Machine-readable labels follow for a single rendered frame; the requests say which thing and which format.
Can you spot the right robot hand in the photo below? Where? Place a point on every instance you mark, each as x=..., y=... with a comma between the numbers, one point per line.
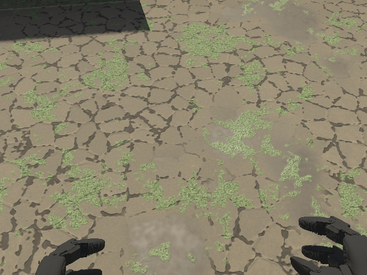
x=352, y=260

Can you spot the left robot hand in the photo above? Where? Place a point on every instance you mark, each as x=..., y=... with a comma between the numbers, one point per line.
x=68, y=252

